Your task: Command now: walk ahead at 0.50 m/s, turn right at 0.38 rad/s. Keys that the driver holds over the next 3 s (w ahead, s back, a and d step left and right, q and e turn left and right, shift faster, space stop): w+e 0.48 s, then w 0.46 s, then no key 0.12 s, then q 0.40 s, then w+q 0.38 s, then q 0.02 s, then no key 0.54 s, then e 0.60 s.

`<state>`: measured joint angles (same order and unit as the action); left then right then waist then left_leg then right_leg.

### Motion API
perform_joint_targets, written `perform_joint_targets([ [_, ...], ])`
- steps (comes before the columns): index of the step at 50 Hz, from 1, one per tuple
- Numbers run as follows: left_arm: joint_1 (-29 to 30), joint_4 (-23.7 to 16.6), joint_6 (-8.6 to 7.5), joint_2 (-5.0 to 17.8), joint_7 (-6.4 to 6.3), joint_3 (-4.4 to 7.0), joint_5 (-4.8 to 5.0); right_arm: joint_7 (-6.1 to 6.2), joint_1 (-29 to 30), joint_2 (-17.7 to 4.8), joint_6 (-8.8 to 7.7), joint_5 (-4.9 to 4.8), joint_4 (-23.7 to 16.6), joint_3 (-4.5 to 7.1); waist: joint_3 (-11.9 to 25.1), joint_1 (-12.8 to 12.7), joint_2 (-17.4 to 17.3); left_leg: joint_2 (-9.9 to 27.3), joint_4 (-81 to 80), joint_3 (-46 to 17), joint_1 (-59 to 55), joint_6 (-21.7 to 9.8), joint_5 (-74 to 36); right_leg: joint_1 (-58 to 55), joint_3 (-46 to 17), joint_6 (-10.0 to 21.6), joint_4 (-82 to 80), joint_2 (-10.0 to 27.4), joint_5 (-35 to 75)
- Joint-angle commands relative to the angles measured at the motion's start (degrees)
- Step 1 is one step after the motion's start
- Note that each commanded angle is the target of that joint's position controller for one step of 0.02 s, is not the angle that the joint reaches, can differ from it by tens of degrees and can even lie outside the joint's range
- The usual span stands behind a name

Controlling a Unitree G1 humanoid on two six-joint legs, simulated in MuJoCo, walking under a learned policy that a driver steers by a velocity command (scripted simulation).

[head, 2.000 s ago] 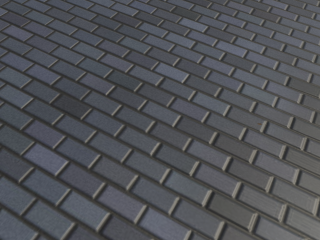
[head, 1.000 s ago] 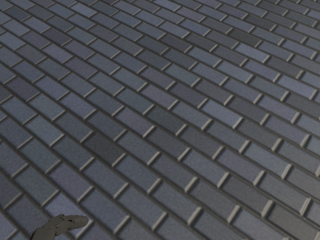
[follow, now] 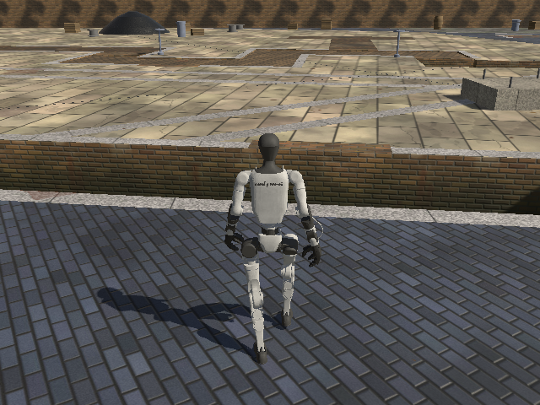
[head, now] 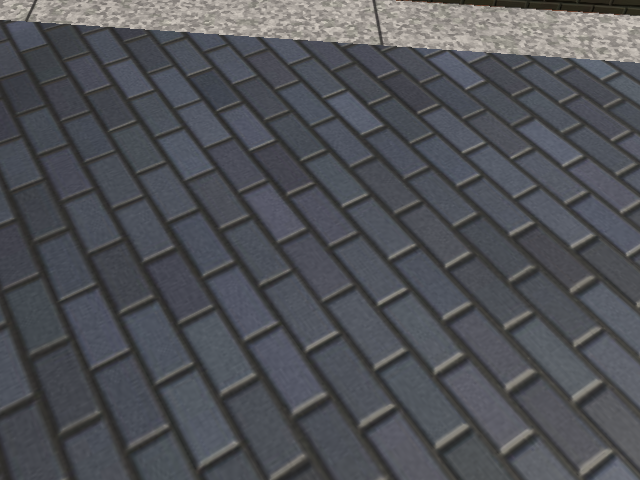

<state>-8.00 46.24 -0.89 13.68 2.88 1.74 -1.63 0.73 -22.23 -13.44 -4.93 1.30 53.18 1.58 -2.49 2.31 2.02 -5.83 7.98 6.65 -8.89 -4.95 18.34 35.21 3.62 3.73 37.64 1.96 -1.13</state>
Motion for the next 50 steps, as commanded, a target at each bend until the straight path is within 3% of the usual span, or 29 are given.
perform_joint_targets([
  [1, 3.04, -4.88, -1.07, 3.96, -0.15, 0.75, -0.10, 1.20, -1.52, -9.20, -0.28, 0.32, -0.84, 1.54, -0.70, -1.36, -7.04, 18.04, 10.12, 0.46, -0.75, -0.97, -65.32, -4.12, 4.60, 3.28, -3.00, -4.41, -6.29],
  [2, -1.33, -3.77, -1.14, 4.89, -0.39, 1.17, -0.20, 1.50, -0.91, -10.16, 0.09, 0.58, -0.83, 1.75, 1.92, -3.41, -7.93, 18.38, 17.08, 1.13, -1.44, -0.72, -72.29, -8.35, 5.29, 4.65, -3.33, -6.27, -9.50],
  [3, -8.06, -1.86, -1.46, 6.36, -0.66, 1.91, -0.35, 1.59, -0.25, -11.06, 0.58, 0.82, -1.10, 1.99, 5.63, -6.24, -8.09, 18.50, 26.93, 1.60, 0.13, -0.73, -71.90, -15.54, 4.59, 6.18, -5.33, -7.62, -10.99],
  [4, -16.70, 0.52, -1.87, 8.45, -1.11, 3.03, -1.07, 1.49, 1.47, -11.63, 0.75, 0.42, -2.07, 2.04, 9.98, -10.88, -6.10, 17.29, 40.70, 2.91, 8.20, -0.24, -60.75, -28.40, 0.47, 8.65, -9.80, -6.10, -9.56],
  [5, -22.21, 1.01, -1.55, 15.13, -2.08, 5.10, -1.40, 0.87, 0.68, -8.11, 0.14, -0.45, -5.05, 1.08, 16.07, -11.53, 3.32, 11.30, 62.10, 4.49, 25.11, 1.47, -31.01, -43.83, -19.87, 14.73, -10.42, 8.56, -11.57],
  [6, -18.42, 0.30, -1.03, 16.90, -1.88, 5.60, 0.27, -0.14, 0.26, -6.97, -0.37, -0.66, -7.26, 1.22, 19.73, -7.25, 10.77, -0.10, 77.06, -4.55, 44.52, 3.06, 11.49, -53.40, -48.28, 22.66, -18.15, 18.23, -4.85],
  [7, -15.51, 0.45, -0.76, 15.08, -1.76, 5.50, 1.84, -0.52, 4.64, -8.20, -0.83, 0.43, -7.94, 1.10, 13.39, -7.46, 1.54, 5.24, 76.58, -11.56, 50.03, 2.25, 6.09, -48.88, -40.63, 20.81, -19.57, 16.13, -7.13],
  [8, -12.66, 0.01, -0.65, 12.01, -1.97, 4.73, 1.71, -0.84, 6.78, -8.04, -1.53, -0.15, -8.96, 0.85, 6.76, -6.11, -1.47, 7.63, 72.35, -10.71, 49.87, 2.49, 1.48, -40.44, -33.93, 18.68, -21.48, 14.79, -5.49],
  [9, -10.52, 0.06, -0.65, 9.22, -2.08, 3.97, 1.40, -0.84, 6.81, -7.84, -1.52, -0.11, -8.78, 0.92, 2.10, -3.59, -4.91, 9.55, 66.76, -10.08, 47.29, 2.94, 0.01, -33.06, -28.98, 15.89, -23.19, 11.92, -1.11],
  [10, -9.33, 0.16, -0.96, 8.01, -2.36, 3.52, 1.60, -0.82, 6.78, -7.50, -0.53, 0.82, -9.14, 0.83, 0.38, -1.87, -4.80, 10.65, 63.20, -10.00, 44.47, 4.05, -0.09, -28.11, -25.19, 14.35, -24.00, 9.15, 3.20],
  [12, -9.30, 0.13, -1.97, 8.33, -2.37, 3.38, 1.73, -1.21, 5.08, -6.24, 1.67, 1.82, -9.16, 0.44, 1.49, -0.48, -2.39, 11.13, 58.95, -8.80, 40.80, 5.86, -0.58, -24.26, -20.83, 13.53, -25.00, 6.06, 8.30],
  [14, -10.67, 0.47, -2.61, 10.14, -2.32, 3.86, 1.79, -1.45, 7.04, -5.71, 2.63, 1.78, -10.41, 0.27, 1.51, -0.55, -1.28, 11.25, 54.19, -7.39, 41.65, 7.27, -3.23, -22.95, -18.80, 13.18, -25.81, 4.21, 10.28],
  [19, -15.91, 1.03, -2.24, 10.80, -2.49, 4.24, 1.92, -1.78, 18.83, -5.54, 2.72, 1.26, -14.68, -0.09, 0.41, -5.08, 1.12, 10.42, 39.00, -6.39, 46.21, 8.77, -14.60, -27.18, -19.07, 9.49, -24.93, 1.86, 10.69],
  [24, -19.55, 0.98, -1.82, 11.59, -3.16, 4.51, 0.99, -2.04, 26.29, -6.08, 1.80, 0.59, -17.73, -0.64, 0.84, -8.08, 1.85, 7.60, 29.25, -6.85, 46.42, 7.57, -16.18, -34.68, -22.84, 8.91, -20.30, 3.50, 16.08],
  [27, -16.61, 0.20, -2.21, 12.08, -3.75, 4.43, 0.68, -1.90, 21.36, -7.75, 1.02, 0.51, -16.69, -0.21, 1.74, -4.98, 2.74, 6.29, 22.73, -7.24, 36.02, 4.77, -13.51, -34.38, -23.78, 6.45, -17.25, 5.29, 19.99],
  [28, -15.58, 0.13, -2.52, 12.39, -3.66, 4.38, 0.63, -1.50, 16.40, -8.97, 0.73, 0.54, -15.05, 0.38, 3.56, -2.82, 2.74, 4.80, 21.64, -6.57, 29.01, 3.51, -11.26, -33.63, -23.29, 5.42, -13.09, 4.82, 26.18],
  [29, -15.07, 0.47, -2.85, 12.08, -3.31, 4.13, 0.89, -0.94, 8.88, -10.11, 0.12, 0.75, -12.74, 1.04, 7.15, 0.99, 0.40, 4.61, 18.01, -6.10, 19.56, 1.96, -12.32, -32.42, -20.59, 4.19, -3.91, 2.11, 28.47],
  [30, -15.48, -0.33, -3.32, 9.52, -2.83, 3.26, 1.26, -0.06, 0.69, -13.05, -0.45, 1.70, -11.82, 1.85, 13.68, 4.29, -3.50, 13.49, 16.82, -15.08, 7.19, -0.78, -5.38, -26.02, -17.85, 2.97, 9.50, -0.87, 17.25],
  [31, -22.16, -1.45, -3.39, 4.80, -2.68, 2.31, 2.84, 0.26, -3.17, -18.96, 0.06, 2.64, -11.41, 3.44, 19.90, 1.95, -16.19, 28.29, 12.83, -41.11, -6.44, -7.76, -0.15, -9.47, -11.01, 0.44, 27.42, -10.21, -16.69],
  [32, -23.29, -0.26, -3.04, 8.43, -2.97, 2.55, 0.94, -0.35, -0.92, -16.47, 0.92, 0.88, -10.68, 3.49, 18.05, 0.12, -14.82, 30.01, 8.40, -52.49, -3.27, -10.16, 4.30, -2.54, -11.27, 0.89, 33.79, -8.88, -27.80],
  [33, -19.14, 0.03, -2.64, 9.17, -2.84, 2.68, 0.23, -0.67, 3.98, -11.59, 1.10, 0.29, -11.73, 2.55, 9.29, -0.83, -7.17, 27.75, 7.74, -44.17, 4.42, -9.62, 6.58, -0.78, -11.83, 0.83, 35.33, -5.86, -23.08],
  [34, -14.63, -0.72, -2.67, 8.55, -2.39, 2.32, -0.07, -0.98, 6.44, -8.41, 0.90, 0.31, -11.67, 1.82, 4.93, -0.66, -3.09, 24.56, 6.65, -36.19, 10.25, -8.32, 2.28, -1.12, -11.39, 0.67, 32.74, -4.16, -19.73],
  [35, -12.75, -1.35, -2.46, 7.91, -1.98, 2.24, -0.10, -0.90, 7.13, -7.35, 0.69, 0.54, -11.06, 1.46, 2.79, -1.53, -4.37, 21.72, 5.46, -30.31, 13.45, -6.72, -2.99, -1.79, -10.78, 0.52, 29.78, -2.70, -18.55],
  [37, -12.95, -1.24, -1.49, 7.03, -1.30, 1.89, -0.79, -0.96, 5.65, -7.10, -0.15, 0.16, -9.12, 1.27, 2.38, -2.75, -7.59, 18.65, 4.29, -23.40, 16.41, -5.70, -13.42, -4.46, -9.80, -0.36, 26.67, -1.96, -17.79],
  [40, -10.67, -1.98, -0.93, 6.09, -0.84, 1.41, -0.96, -1.42, 2.90, -7.93, -1.28, -0.65, -7.06, 1.59, 2.47, -3.25, -7.54, 18.24, 2.36, -19.16, 15.80, -6.88, -19.79, -2.15, -8.10, -1.38, 23.28, -1.15, -15.31],
  [43, -2.81, -4.46, -1.03, 5.02, -0.42, 0.49, -0.96, -1.45, 1.25, -7.72, -0.98, -0.80, -5.56, 1.64, 0.12, -2.07, -7.02, 16.89, -0.61, -15.41, 15.86, -6.92, -19.21, 1.18, -4.95, -2.79, 14.91, 1.52, -9.12],
  [47, 5.45, -6.65, -1.52, 3.22, -0.14, -0.87, -0.27, -1.67, -2.06, -8.55, -0.71, -0.88, -3.41, 1.93, -0.70, 0.18, -7.10, 15.31, -0.15, -11.11, 15.87, -5.55, -23.54, -3.44, -1.21, -3.11, 1.73, 1.28, -2.80],
  [50, 6.42, -6.58, -2.11, 3.19, -0.92, -1.04, -0.09, -1.50, -4.22, -8.61, -0.23, -0.64, -1.49, 1.82, -0.47, 0.37, -7.04, 16.29, 5.39, -9.91, 12.87, -4.06, -39.27, -7.68, -0.04, -2.02, -3.12, -0.87, -2.38],
])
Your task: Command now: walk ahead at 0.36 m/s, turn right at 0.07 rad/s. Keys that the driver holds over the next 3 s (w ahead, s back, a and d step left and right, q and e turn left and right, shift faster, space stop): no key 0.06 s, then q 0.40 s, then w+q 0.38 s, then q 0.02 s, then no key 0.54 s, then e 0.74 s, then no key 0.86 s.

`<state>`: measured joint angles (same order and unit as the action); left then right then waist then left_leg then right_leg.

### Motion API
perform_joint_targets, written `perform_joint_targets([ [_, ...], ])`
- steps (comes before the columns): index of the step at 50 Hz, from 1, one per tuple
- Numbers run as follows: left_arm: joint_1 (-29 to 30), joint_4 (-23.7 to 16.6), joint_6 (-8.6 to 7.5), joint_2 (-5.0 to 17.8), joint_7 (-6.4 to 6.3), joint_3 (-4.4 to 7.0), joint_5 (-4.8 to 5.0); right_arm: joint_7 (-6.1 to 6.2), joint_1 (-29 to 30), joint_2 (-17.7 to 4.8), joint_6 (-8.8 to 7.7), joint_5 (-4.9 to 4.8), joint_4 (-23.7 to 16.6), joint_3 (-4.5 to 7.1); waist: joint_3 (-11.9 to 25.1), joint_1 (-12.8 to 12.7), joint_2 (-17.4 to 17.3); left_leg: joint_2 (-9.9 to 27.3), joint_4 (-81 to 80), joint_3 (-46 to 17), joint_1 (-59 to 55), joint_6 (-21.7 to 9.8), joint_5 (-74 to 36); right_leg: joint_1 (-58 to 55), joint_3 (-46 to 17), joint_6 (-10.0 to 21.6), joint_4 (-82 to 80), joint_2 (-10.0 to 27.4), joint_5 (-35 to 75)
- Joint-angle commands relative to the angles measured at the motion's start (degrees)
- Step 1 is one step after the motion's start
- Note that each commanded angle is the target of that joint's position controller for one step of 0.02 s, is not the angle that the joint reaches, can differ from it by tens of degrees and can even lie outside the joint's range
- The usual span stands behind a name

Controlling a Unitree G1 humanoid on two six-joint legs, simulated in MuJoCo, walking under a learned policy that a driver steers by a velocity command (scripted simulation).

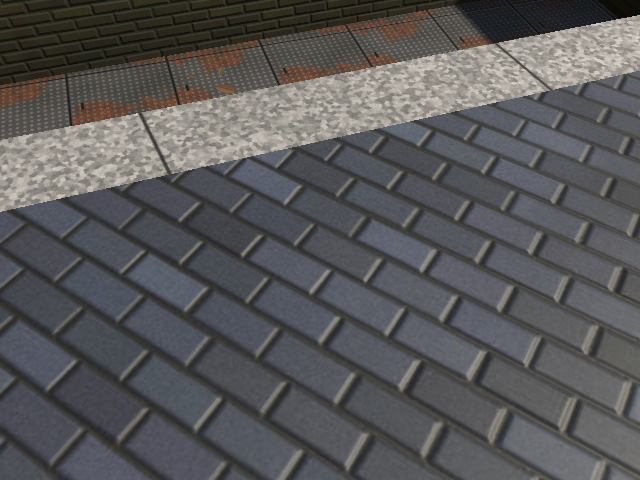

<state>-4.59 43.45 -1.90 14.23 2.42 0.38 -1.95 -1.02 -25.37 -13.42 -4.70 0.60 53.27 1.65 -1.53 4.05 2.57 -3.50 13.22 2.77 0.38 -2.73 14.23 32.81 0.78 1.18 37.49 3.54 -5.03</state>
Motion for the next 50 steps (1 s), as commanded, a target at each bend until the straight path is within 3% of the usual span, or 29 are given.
perform_joint_targets([
  [1, 2.13, -3.38, -1.40, 2.89, -0.81, 0.40, 0.16, 0.39, -0.98, -8.66, -0.32, 0.09, -1.13, 1.72, -0.80, -1.87, -7.83, 14.11, 2.62, -5.88, 2.40, -5.55, -39.49, -7.12, 2.59, 1.22, -4.24, -3.12, 1.08],
  [3, -4.92, -0.44, -2.15, 3.84, -1.55, 0.89, -0.47, 0.83, 0.43, -8.87, 0.02, -0.40, -0.72, 1.72, 2.10, -5.12, -7.14, 12.58, 11.07, -5.23, 1.11, -3.49, -44.81, -15.88, 2.79, 3.00, -10.62, -5.24, 3.44],
  [4, -10.48, 1.63, -2.95, 5.57, -2.06, 1.49, -1.38, 0.99, -0.25, -7.82, 0.02, -1.02, -0.53, 1.31, 5.26, -7.18, -5.05, 10.10, 19.04, -4.50, 4.61, -2.12, -40.51, -25.69, 1.48, 4.12, -13.61, -3.60, 10.35],
  [5, -17.86, 2.63, -3.56, 9.44, -2.72, 2.33, -2.37, 1.25, -0.36, -5.70, -0.24, -1.45, -2.52, 0.53, 12.03, -9.53, 0.57, 7.38, 31.70, -3.04, 14.03, -0.49, -19.30, -39.42, -9.00, 6.43, -10.04, 8.94, 32.06],
  [6, -18.93, 2.61, -2.64, 13.05, -2.64, 3.52, -1.07, 1.76, -10.39, -0.16, 0.56, -3.22, -1.48, -0.65, 22.61, -6.68, 12.10, -0.11, 50.28, -1.33, 24.95, 0.87, 22.90, -52.26, -23.82, 16.40, -7.57, 24.85, 53.86],
  [7, -18.51, 2.21, -1.66, 10.44, -2.47, 3.52, 1.91, 2.75, -7.37, -6.82, 2.02, -1.55, 0.07, 1.19, 21.76, -8.19, 3.66, 0.73, 54.11, -5.88, 25.97, 0.58, 22.46, -46.01, -22.13, 16.63, -9.97, 21.80, 49.76],
  [8, -13.31, 1.71, -1.54, 7.57, -2.70, 2.57, 2.04, 2.64, -2.99, -6.52, 2.52, -0.94, -1.08, 1.51, 13.61, -6.22, 2.92, 2.65, 54.47, -6.43, 27.79, 0.65, 19.29, -38.90, -16.36, 14.77, -13.17, 18.92, 43.72],
  [9, -9.03, 1.09, -1.48, 4.98, -3.07, 1.82, 1.61, 2.43, -0.13, -5.81, 2.91, -0.34, -1.64, 1.57, 7.94, -4.71, 2.36, 4.35, 52.61, -5.67, 28.37, 1.01, 15.82, -32.52, -12.52, 12.65, -16.14, 16.31, 38.89],
  [10, -7.43, 1.06, -1.48, 3.93, -3.53, 1.49, 1.57, 2.06, 1.08, -5.65, 3.63, 0.22, -1.69, 1.89, 4.99, -3.65, 3.09, 5.34, 51.20, -5.50, 27.04, 1.58, 12.99, -27.82, -9.01, 11.18, -18.33, 14.54, 36.60],
  [11, -6.99, 1.27, -1.38, 3.94, -3.93, 1.53, 1.56, 1.64, 0.29, -5.03, 4.52, 0.76, -1.46, 2.01, 4.42, -2.60, 3.72, 5.41, 51.02, -4.68, 24.02, 2.25, 10.80, -23.72, -6.14, 10.49, -19.75, 13.13, 34.80],
  [15, -5.94, 1.25, -1.46, 4.98, -4.40, 2.18, 0.92, 1.14, 0.88, -3.38, 6.54, 0.75, -2.45, 2.55, 5.76, -0.83, 2.89, 4.74, 50.43, -2.99, 22.86, 3.42, 7.54, -19.41, -0.48, 11.89, -21.45, 12.85, 27.43],
  [19, -6.43, 1.84, -0.30, 5.42, -4.71, 2.67, 0.46, 0.36, 7.41, -2.91, 7.98, 1.14, -5.60, 2.32, 3.65, -2.41, 4.95, 6.28, 40.20, -1.45, 23.47, 3.27, 4.16, -17.67, 1.87, 11.37, -23.52, 12.58, 7.16],
  [23, -8.10, 2.34, 0.96, 7.62, -4.28, 3.68, 0.14, -0.34, 11.15, -3.67, 8.36, 0.98, -8.41, 2.30, 4.17, -4.11, 4.28, 5.72, 33.35, 0.80, 20.90, 2.20, 7.10, -18.98, 1.77, 11.66, -21.67, 15.06, 0.87],
  [26, -7.79, 1.85, 1.58, 10.20, -3.59, 4.84, 0.22, -1.29, 11.71, -4.82, 7.96, 0.87, -10.03, 2.57, 4.54, -4.37, 4.65, 4.95, 26.38, 2.66, 16.06, -0.24, 10.19, -17.26, -0.05, 9.54, -23.54, 16.55, -22.82],
  [27, -6.54, 1.44, 1.88, 10.61, -3.49, 5.09, 0.49, -1.65, 9.66, -5.04, 7.68, 0.88, -9.60, 2.75, 3.91, -2.84, 3.09, 3.99, 21.15, 3.52, 10.79, -1.55, 9.17, -13.67, 0.99, 7.77, -22.58, 15.94, -29.39],
  [28, -5.92, 1.20, 2.21, 9.49, -3.36, 5.02, 0.40, -1.69, 5.41, -5.62, 7.29, 0.81, -7.72, 3.18, 3.22, -1.23, 0.13, 2.52, 16.81, 2.85, 4.31, -3.13, 10.33, -8.76, 3.25, 5.30, -18.27, 13.86, -34.18],
  [29, -5.23, 0.52, 2.64, 6.19, -2.81, 4.36, 0.08, -1.08, -0.19, -8.20, 6.65, 0.92, -5.69, 3.97, 0.93, 0.86, -11.13, 8.71, 5.23, -9.05, 0.85, -5.96, 21.50, -2.06, 9.54, 1.90, -3.19, 8.42, -36.13],
  [30, -1.25, -3.54, 2.73, 1.87, -2.53, 3.06, 0.43, -0.36, -2.22, -15.19, 6.34, 0.47, -6.75, 5.48, -3.28, 2.42, -24.51, 24.17, -7.21, -39.70, 1.05, -13.01, 42.32, 14.46, 11.36, -1.99, 13.52, -3.11, -34.48],
  [31, 3.00, -4.16, 2.31, 6.41, -2.38, 4.02, -0.86, 0.90, -0.03, -12.88, 6.34, 1.04, -7.24, 4.85, -8.25, 2.15, -12.75, 23.93, -10.31, -39.57, 6.60, -14.06, 38.24, 15.25, 0.80, -1.86, 17.92, -1.27, -24.91],
  [32, 0.55, -3.59, 1.66, 6.91, -1.67, 4.40, 0.27, 1.72, 3.51, -11.64, 6.22, 0.71, -7.56, 4.31, -8.03, -1.47, -12.13, 21.17, -9.34, -33.92, 8.61, -12.71, 32.42, 13.11, -0.73, -2.02, 17.40, -0.16, -17.88],
  [33, -2.18, -2.14, 0.92, 7.41, -1.16, 4.50, 0.52, 1.71, 6.36, -10.80, 5.68, 0.27, -8.20, 4.07, -7.34, -3.63, -11.23, 17.94, -9.02, -28.97, 7.93, -10.94, 24.01, 10.98, -1.15, -2.29, 16.08, 0.17, -13.12],
  [35, -4.61, 0.32, 0.49, 7.14, -0.82, 4.65, -0.96, 1.27, 7.86, -9.22, 3.98, -0.15, -8.84, 3.73, -2.93, -4.04, -8.72, 13.62, -6.59, -22.00, 4.06, -9.73, 8.51, 7.91, -0.37, -2.50, 17.11, -0.35, -7.25],
  [36, -4.47, 0.25, 0.62, 6.56, -0.73, 4.63, -0.94, 0.92, 6.34, -8.76, 3.24, -0.41, -8.43, 3.63, -1.13, -3.83, -7.30, 13.12, -5.57, -21.04, 2.28, -9.78, 3.95, 7.57, -0.48, -2.54, 17.37, -0.66, -6.09],
  [42, 3.46, -2.53, 1.00, 5.32, -0.86, 4.04, -0.20, 0.84, -0.63, -10.09, 2.01, -0.18, -6.37, 4.30, -2.33, -0.37, -8.01, 12.88, -4.55, -22.05, -0.90, -11.28, -1.17, 10.68, -0.96, -4.85, 8.71, -0.63, -2.85],
  [44, 5.05, -3.24, 0.63, 4.68, -0.87, 3.64, 0.04, 1.19, -1.41, -10.50, 2.07, -0.03, -5.80, 4.35, -3.12, -0.13, -8.29, 12.29, -1.17, -20.30, -0.81, -10.94, -14.36, 8.70, -0.38, -5.03, 4.61, -1.61, -2.89],
  [47, 5.25, -3.73, -0.24, 3.77, -1.09, 2.92, 0.50, 1.63, -2.13, -10.03, 2.34, 0.25, -5.16, 4.07, -1.27, 0.12, -9.40, 11.62, 6.09, -16.94, 0.17, -8.80, -36.67, 1.45, 1.37, -3.15, 0.33, -3.43, -3.25],
  [50, -1.32, -1.93, -1.06, 5.74, -1.92, 3.40, 0.75, 2.04, 0.89, -10.41, 2.38, 0.24, -5.80, 4.01, 1.20, -2.66, -9.56, 10.82, 11.81, -18.13, 2.73, -5.17, -43.13, -11.30, 1.11, 0.04, -5.72, -5.55, -2.30],
])
Over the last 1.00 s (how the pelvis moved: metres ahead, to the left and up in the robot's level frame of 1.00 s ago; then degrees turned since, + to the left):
0.55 -0.08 0.01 -23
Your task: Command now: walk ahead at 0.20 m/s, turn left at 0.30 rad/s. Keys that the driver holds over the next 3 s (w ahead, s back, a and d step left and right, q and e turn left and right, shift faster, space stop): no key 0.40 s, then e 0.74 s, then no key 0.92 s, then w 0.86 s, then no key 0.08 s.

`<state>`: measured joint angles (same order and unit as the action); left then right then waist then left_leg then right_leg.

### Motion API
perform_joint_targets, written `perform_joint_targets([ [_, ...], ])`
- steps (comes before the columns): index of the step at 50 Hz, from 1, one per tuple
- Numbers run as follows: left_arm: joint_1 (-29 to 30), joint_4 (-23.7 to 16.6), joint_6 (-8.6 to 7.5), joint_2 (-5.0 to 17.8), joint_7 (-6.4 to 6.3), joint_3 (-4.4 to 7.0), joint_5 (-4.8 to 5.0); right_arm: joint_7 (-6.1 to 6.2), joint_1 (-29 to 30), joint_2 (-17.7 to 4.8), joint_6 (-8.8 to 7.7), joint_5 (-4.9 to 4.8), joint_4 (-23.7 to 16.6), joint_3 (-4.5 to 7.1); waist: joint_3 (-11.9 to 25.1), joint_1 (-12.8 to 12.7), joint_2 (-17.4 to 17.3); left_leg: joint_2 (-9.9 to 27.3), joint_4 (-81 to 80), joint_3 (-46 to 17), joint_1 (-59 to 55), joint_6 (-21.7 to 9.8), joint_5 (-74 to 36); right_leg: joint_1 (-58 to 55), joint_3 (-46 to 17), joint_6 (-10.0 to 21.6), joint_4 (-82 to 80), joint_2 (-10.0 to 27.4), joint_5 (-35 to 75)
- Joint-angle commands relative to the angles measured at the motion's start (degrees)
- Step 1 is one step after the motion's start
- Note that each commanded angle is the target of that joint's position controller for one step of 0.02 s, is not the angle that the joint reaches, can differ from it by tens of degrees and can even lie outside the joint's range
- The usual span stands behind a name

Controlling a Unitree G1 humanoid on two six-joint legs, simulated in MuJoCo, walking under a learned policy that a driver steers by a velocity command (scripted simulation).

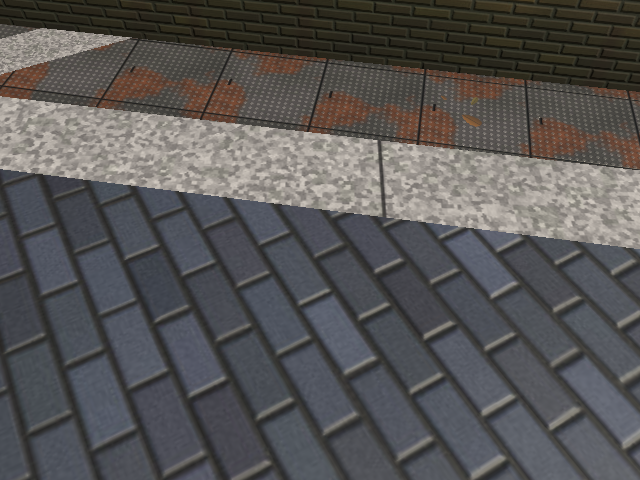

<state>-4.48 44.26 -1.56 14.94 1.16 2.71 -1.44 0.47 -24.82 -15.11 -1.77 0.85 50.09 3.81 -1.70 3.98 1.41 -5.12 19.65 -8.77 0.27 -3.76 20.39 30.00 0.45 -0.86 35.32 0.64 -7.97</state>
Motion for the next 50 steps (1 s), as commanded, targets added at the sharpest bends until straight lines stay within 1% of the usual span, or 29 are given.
perform_joint_targets([
  [1, -6.04, -1.26, -1.89, 5.54, -1.22, 1.34, -0.06, 0.70, 1.96, -9.21, -0.80, -0.60, -2.72, 1.91, 2.76, -5.25, -7.07, 10.73, 10.35, -5.83, 3.28, -2.81, -50.65, -14.71, 1.96, 3.12, -8.84, -3.22, 5.00],
  [2, -11.22, -0.09, -2.89, 7.13, -1.77, 1.73, -0.69, 0.63, 2.54, -8.12, -1.29, -1.20, -3.03, 1.54, 6.23, -7.63, -4.30, 7.75, 18.53, -4.21, 6.58, -1.36, -44.43, -24.28, -1.01, 4.48, -11.81, 0.94, 12.75],
  [3, -17.76, -0.38, -3.46, 11.09, -2.34, 2.04, -1.45, 0.77, 0.63, -4.05, -1.61, -1.45, -4.94, 0.35, 14.43, -8.64, 4.63, 3.75, 33.27, -0.63, 13.84, 0.10, -18.49, -36.59, -15.43, 7.09, -9.85, 16.41, 30.36],
  [4, -16.44, 0.09, -2.16, 15.95, -2.08, 3.39, 0.16, 1.18, -9.06, -3.28, -0.55, -2.47, -3.58, 0.82, 19.78, -4.18, 16.81, -4.95, 46.06, 2.46, 22.40, 1.20, 15.43, -41.03, -31.93, 16.58, -11.26, 26.33, 46.08],
  [5, -13.37, -0.72, -1.36, 10.71, -1.57, 2.38, 1.83, 1.56, -8.30, -6.52, 0.73, -0.17, -0.87, 1.15, 15.67, -3.26, 5.91, -1.11, 50.29, -0.50, 23.21, 0.80, 13.25, -34.06, -30.06, 16.25, -13.42, 23.46, 33.13],
  [6, -8.72, -1.32, -1.29, 5.61, -1.46, 0.83, 1.90, 1.01, -3.46, -5.97, 1.11, 0.50, -0.87, 1.06, 8.34, -3.10, 2.26, 0.32, 48.65, -0.06, 23.50, 1.14, 9.98, -26.85, -22.57, 14.40, -15.56, 19.41, 25.05],
  [7, -5.69, -1.51, -1.11, 3.02, -1.53, -0.19, 1.25, 0.65, -0.77, -4.76, 1.37, 0.40, -1.24, 0.73, 5.33, -2.43, 1.58, 1.97, 44.83, 0.41, 22.79, 1.71, 7.59, -22.93, -17.45, 12.36, -17.89, 16.24, 21.77],
  [8, -5.42, -0.88, -1.26, 2.13, -1.88, -0.71, 1.07, 0.25, 1.22, -4.26, 1.91, 0.71, -1.33, 0.59, 3.28, -2.42, 3.92, 3.10, 41.31, 1.09, 21.51, 2.41, 5.68, -20.38, -13.43, 11.47, -19.39, 14.00, 23.42],
  [9, -5.54, 0.01, -1.41, 2.48, -2.09, -0.74, 0.80, 0.00, 0.49, -3.65, 2.50, 0.86, -0.63, 0.37, 3.37, -1.91, 5.68, 2.72, 40.08, 2.43, 18.46, 3.07, 3.87, -18.26, -10.11, 11.15, -19.42, 12.16, 27.23],
  [12, -6.44, 1.95, -2.20, 3.21, -2.06, -1.01, 0.44, 0.15, 0.67, -2.14, 3.33, 0.29, 0.89, -0.39, 5.50, -1.08, 5.46, 2.77, 30.74, 4.41, 14.33, 4.20, 3.29, -18.09, -6.24, 11.59, -18.39, 10.97, 31.99],
  [17, -7.69, 3.92, -0.41, 5.20, -2.02, -0.70, 0.34, 0.70, 6.78, -2.16, 4.40, 0.11, 1.91, -1.25, 4.54, -3.38, 6.79, 3.89, 16.59, 7.81, 10.64, 4.09, -0.41, -16.20, -8.45, 11.79, -19.96, 10.52, 7.60],
  [20, -7.05, 4.69, 0.73, 4.31, -2.24, -1.02, 0.76, 0.97, 8.16, -1.68, 3.50, 0.75, 3.08, -1.93, 1.26, -2.18, 2.58, 5.41, 3.05, 6.31, 3.52, 2.60, -10.52, -9.46, -9.28, 7.94, -19.81, 8.97, -7.77],
  [21, -8.37, 5.27, 0.69, 2.83, -2.03, -1.46, 0.78, 1.29, 7.92, -2.97, 2.81, 1.37, 3.48, -1.97, 0.82, -2.69, -0.13, 9.84, -0.06, 1.06, 0.74, 1.81, -12.24, -6.93, -9.81, 5.70, -19.12, 7.88, -10.18],
  [22, -11.44, 5.92, 0.83, 1.93, -1.68, -1.35, 1.43, 1.51, 9.84, -6.18, 2.35, 0.86, 3.91, -1.37, -1.76, -5.81, -5.58, 12.84, -0.56, -2.33, 6.19, 0.14, -10.04, -8.41, -6.41, 4.24, -18.81, 3.22, -10.63],
  [23, -10.43, 6.70, 1.11, 2.24, -1.64, -1.23, 1.40, 1.46, 11.12, -4.87, 2.03, 0.17, 4.41, -1.47, -2.43, -5.22, -6.83, 12.71, -1.80, -1.67, 12.38, -0.29, -5.03, -14.66, -4.78, 3.86, -16.90, 1.58, -7.24],
  [25, -8.47, 6.11, 1.18, 4.20, -1.60, -0.36, 1.09, 2.07, 12.44, -5.41, 1.58, 0.03, 4.31, -0.98, -2.16, -4.92, -6.99, 11.38, -1.72, 0.25, 12.34, 0.33, -5.73, -15.46, -5.21, 4.44, -12.76, 1.11, -2.61],
  [27, -8.64, 5.79, 1.15, 4.48, -1.43, 0.11, 0.95, 2.85, 11.28, -6.22, 1.66, -0.18, 4.62, -0.25, -0.68, -4.55, -7.14, 11.85, -0.06, 1.29, 9.36, -0.54, -9.00, -12.55, -5.22, 5.16, -9.04, 0.41, -0.37],
  [31, -10.28, 5.40, 1.80, 2.86, -1.76, 0.48, 0.47, 3.53, 10.12, -7.31, 2.73, 0.15, 4.22, 1.22, 0.22, -4.04, -7.18, 17.47, 2.04, 0.59, 8.99, -4.65, -13.94, -8.35, -2.97, 5.31, 0.58, -1.69, -2.66],
  [34, -13.26, 5.44, 2.38, 2.74, -1.63, 1.00, -0.25, 3.60, 14.36, -7.00, 3.16, 0.38, 2.26, 1.54, 0.14, -5.74, -7.70, 20.92, 5.85, 0.79, 14.10, -6.36, -17.27, -10.39, -2.60, 6.57, 4.91, -0.81, -10.12],
  [35, -13.96, 5.35, 2.36, 3.44, -1.45, 1.28, -0.29, 3.43, 15.40, -6.86, 3.28, 0.47, 1.63, 1.60, -0.25, -6.20, -5.16, 18.91, 9.12, 3.21, 16.39, -4.72, -15.74, -12.27, -4.72, 7.43, 1.86, 0.18, -5.82],
  [36, -14.69, 5.11, 2.21, 6.56, -1.50, 2.16, -0.07, 3.12, 16.01, -6.37, 3.64, 0.39, 0.47, 1.64, -0.96, -6.13, 2.79, 12.38, 17.02, 9.26, 18.87, -1.08, -9.46, -12.55, -14.18, 9.28, -6.37, 4.56, 3.80],
  [37, -16.39, 4.80, 1.94, 10.96, -1.53, 3.37, 0.01, 2.87, 17.90, -4.76, 4.05, -0.07, -1.46, 1.42, -0.47, -7.08, 13.34, 1.09, 30.86, 14.05, 25.05, 3.19, 5.33, -15.78, -32.94, 14.21, -16.11, 12.45, 13.50],
  [38, -17.60, 4.83, 1.86, 12.38, -1.41, 3.60, -0.36, 2.57, 17.08, -2.93, 4.25, 0.22, -2.07, 0.60, 2.32, -6.59, 13.60, -0.18, 40.15, 7.16, 30.55, 2.95, 17.90, -21.21, -40.11, 17.66, -19.83, 16.08, 14.35],
  [39, -15.02, 3.97, 2.04, 11.91, -1.76, 3.88, 0.14, 2.13, 15.02, -3.44, 4.19, 0.10, -1.06, 0.43, 3.05, -4.95, 6.65, 1.76, 44.29, 4.38, 30.62, 2.60, 14.61, -21.69, -35.92, 18.11, -18.44, 14.95, 11.45],
  [40, -11.99, 3.05, 2.36, 10.67, -2.23, 3.76, 0.43, 1.82, 15.52, -4.12, 3.77, -0.31, -1.02, 0.53, 2.47, -4.01, 2.82, 3.23, 44.21, 3.93, 30.92, 2.52, 10.49, -20.64, -31.95, 16.84, -17.74, 12.89, 9.47],
  [41, -9.95, 2.44, 2.74, 9.19, -2.50, 3.48, 0.76, 1.72, 16.65, -4.88, 3.16, -0.23, -1.49, 0.61, 2.15, -3.62, 2.10, 4.37, 41.63, 3.87, 30.78, 2.73, 7.29, -20.64, -28.65, 15.12, -17.85, 10.66, 8.55],
  [44, -10.95, 2.71, 3.26, 7.75, -2.46, 3.40, 0.95, 1.43, 17.01, -4.75, 2.80, -0.01, -2.05, 0.22, 4.87, -4.84, 4.31, 3.41, 35.11, 5.53, 28.19, 4.58, 4.77, -23.95, -23.85, 13.38, -16.84, 6.91, 13.16],
  [47, -12.69, 3.20, 3.64, 9.42, -2.39, 4.09, 0.87, 1.62, 18.04, -4.34, 2.96, -0.64, -3.47, -0.26, 5.33, -6.03, 4.69, 2.58, 29.15, 5.28, 26.85, 5.39, 4.79, -24.74, -25.81, 13.81, -16.81, 7.20, 11.22],
  [50, -10.10, 2.34, 4.10, 10.18, -1.82, 4.49, 0.51, 1.87, 17.66, -4.76, 2.88, -0.72, -4.49, -0.44, 5.12, -5.82, 6.30, 1.58, 23.68, 5.30, 22.41, 5.15, 3.75, -21.14, -28.00, 12.92, -17.51, 6.39, 7.47],
])
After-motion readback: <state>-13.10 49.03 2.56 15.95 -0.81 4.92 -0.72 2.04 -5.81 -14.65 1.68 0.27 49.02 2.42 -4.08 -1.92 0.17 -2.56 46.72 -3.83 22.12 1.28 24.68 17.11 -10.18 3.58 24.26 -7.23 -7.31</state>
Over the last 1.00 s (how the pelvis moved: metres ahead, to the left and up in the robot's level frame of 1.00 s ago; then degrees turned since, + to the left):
0.24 0.04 -0.01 28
